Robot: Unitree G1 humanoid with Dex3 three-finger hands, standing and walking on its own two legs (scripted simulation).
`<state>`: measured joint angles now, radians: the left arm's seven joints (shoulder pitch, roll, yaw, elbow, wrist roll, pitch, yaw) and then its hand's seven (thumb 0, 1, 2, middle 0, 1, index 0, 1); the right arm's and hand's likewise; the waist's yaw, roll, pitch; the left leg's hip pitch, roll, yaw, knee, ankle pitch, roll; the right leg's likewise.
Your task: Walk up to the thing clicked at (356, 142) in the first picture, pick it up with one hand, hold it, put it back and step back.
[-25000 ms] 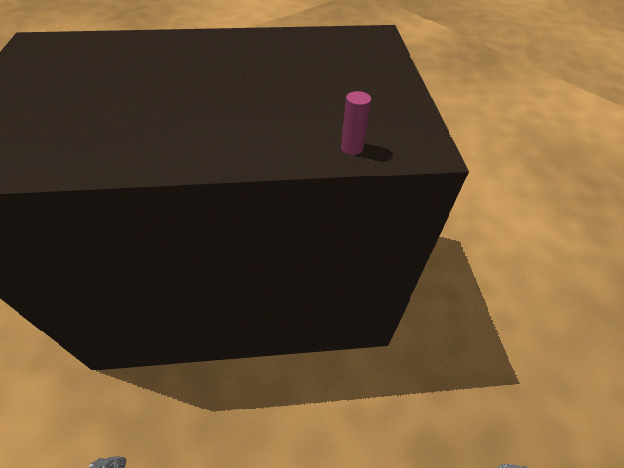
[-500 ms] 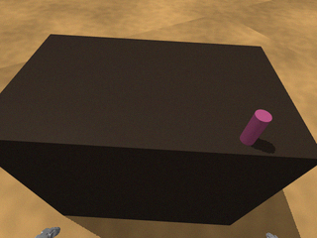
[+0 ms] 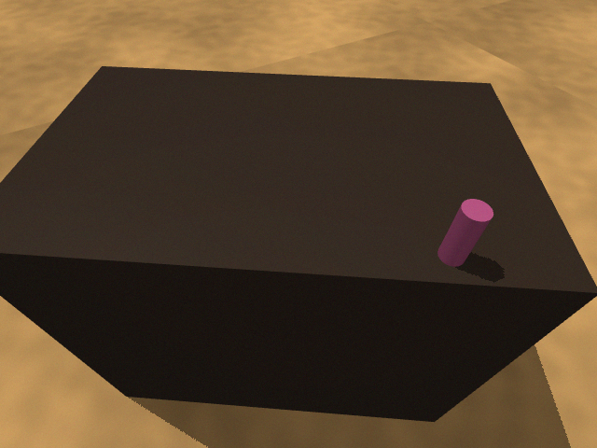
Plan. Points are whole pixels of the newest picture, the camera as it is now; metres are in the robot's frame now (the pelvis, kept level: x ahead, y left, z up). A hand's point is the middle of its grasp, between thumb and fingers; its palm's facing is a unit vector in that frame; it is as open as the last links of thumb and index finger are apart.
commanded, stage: home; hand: right
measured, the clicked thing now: (463, 234) +0.37 -0.22 +0.07
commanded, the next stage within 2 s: stand in 0.88 s
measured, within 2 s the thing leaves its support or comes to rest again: neither
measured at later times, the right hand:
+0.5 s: hand out of the picture +0.06 -0.26 -0.16, palm faces -0.07 +0.93 -0.35, open 17.4 cm
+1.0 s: hand out of the picture +0.07 -0.25 -0.16, palm faces -0.06 +0.94 -0.34, open 17.4 cm
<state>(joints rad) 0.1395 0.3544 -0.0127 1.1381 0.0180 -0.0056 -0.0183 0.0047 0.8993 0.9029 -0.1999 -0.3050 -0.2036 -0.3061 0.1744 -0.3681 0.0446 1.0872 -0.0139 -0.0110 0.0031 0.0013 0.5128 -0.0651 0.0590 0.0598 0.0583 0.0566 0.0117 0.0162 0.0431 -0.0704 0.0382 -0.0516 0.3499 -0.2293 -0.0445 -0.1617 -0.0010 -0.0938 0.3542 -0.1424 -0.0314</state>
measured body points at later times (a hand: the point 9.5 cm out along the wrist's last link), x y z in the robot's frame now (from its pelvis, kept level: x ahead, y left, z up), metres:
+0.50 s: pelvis +0.00 -0.01 +0.00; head +0.01 -0.01 +0.45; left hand +0.07 +0.30 -0.13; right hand +0.06 -0.31 -0.14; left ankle -0.02 +0.15 -0.75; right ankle +0.04 -0.10 -0.75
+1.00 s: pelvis +0.01 +0.00 +0.00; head +0.01 -0.01 +0.45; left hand +0.08 +0.30 -0.13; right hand +0.07 -0.30 -0.14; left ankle -0.02 +0.15 -0.75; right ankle +0.04 -0.10 -0.75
